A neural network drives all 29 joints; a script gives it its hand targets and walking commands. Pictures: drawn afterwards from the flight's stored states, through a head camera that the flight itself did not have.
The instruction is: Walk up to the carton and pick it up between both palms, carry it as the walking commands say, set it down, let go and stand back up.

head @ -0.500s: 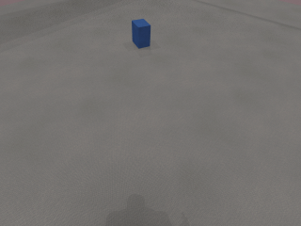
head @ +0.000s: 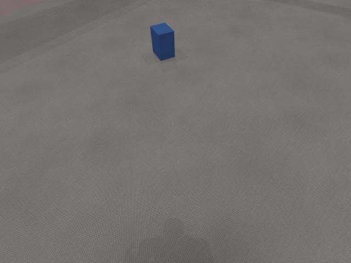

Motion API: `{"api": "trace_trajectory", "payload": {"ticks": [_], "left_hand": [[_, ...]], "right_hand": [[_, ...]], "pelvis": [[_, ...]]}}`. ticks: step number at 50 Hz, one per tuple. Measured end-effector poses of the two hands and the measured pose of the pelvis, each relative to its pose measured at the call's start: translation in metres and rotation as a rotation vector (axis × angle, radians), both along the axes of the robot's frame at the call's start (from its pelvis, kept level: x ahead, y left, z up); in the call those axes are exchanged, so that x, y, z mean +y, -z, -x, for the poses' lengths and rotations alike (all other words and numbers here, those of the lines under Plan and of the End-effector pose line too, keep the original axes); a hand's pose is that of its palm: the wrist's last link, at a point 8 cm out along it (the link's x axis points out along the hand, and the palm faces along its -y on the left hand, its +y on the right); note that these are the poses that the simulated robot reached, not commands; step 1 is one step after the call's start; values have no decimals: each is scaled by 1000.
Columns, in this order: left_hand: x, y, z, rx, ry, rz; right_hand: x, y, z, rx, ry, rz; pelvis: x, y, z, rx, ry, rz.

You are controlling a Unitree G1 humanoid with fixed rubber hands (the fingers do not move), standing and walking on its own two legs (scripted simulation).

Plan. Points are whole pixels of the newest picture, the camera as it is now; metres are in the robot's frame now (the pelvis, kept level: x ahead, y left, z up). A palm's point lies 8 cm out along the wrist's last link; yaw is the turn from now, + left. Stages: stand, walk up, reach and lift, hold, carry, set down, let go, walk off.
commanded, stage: walk up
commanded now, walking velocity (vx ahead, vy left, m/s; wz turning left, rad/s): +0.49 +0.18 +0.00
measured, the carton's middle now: (162, 41) +2.18 +0.13 -0.62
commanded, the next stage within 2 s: none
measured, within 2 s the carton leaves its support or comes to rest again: neither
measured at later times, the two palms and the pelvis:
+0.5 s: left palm (58, 257) +0.18 +0.30 -0.12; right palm (253, 209) +0.29 -0.20 -0.11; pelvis +0.18 +0.06 +0.00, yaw -1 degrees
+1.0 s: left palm (91, 154) +0.47 +0.29 -0.11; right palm (252, 191) +0.33 -0.20 -0.09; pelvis +0.38 +0.06 +0.02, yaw -1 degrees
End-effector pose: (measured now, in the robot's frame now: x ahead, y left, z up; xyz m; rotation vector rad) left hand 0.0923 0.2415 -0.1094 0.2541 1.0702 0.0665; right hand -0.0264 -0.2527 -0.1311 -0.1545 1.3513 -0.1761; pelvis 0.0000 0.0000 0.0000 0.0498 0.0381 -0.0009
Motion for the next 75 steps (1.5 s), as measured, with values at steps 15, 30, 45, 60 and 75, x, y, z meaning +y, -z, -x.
{"api": "trace_trajectory", "payload": {"ticks": [15, 30, 45, 60, 75], "left_hand": [[17, -30, -16, 134, -113, -80], [75, 11, -161, 108, -75, 53], [65, -3, -323, 16, -14, 103], [9, -13, -462, 18, -21, -46], [35, -26, -501, 162, -106, -74]], "right_hand": [[12, -11, -215, -235, -75, -101], [71, -38, -322, -237, -71, 64], [67, -51, -325, -60, 27, 94], [7, 1, -487, -18, -5, -25], [29, -10, -700, -218, -69, -102]], "pelvis": [[3, -20, -103, -23, 10, -19], [79, -13, -222, -7, 15, 78], [77, -27, -334, -83, 21, 82], [4, -8, -474, 10, -5, -15], [23, -19, -586, 8, 19, -15]]}}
